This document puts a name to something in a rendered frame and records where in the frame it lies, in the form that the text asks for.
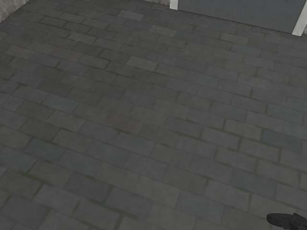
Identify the robot right hand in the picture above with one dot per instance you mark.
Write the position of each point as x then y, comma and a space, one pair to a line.
288, 221

